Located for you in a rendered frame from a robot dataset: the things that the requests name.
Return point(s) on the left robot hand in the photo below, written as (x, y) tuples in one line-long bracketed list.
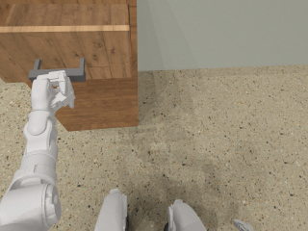
[(42, 92)]

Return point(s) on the robot thigh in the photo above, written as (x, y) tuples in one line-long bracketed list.
[(112, 213), (182, 217)]

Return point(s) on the right robot thigh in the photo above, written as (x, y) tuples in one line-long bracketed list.
[(182, 217)]

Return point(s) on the robot left upper arm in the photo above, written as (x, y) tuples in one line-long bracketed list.
[(33, 208)]

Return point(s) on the handle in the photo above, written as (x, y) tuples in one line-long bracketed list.
[(74, 74)]

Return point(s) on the left robot thigh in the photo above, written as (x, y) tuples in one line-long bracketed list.
[(112, 213)]

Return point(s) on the right robot hand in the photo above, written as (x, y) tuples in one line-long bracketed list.
[(242, 226)]

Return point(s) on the drawer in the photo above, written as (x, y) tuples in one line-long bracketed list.
[(60, 35)]

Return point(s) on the cabinet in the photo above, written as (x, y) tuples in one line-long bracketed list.
[(99, 103)]

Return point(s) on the left robot forearm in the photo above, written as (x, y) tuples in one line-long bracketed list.
[(38, 164)]

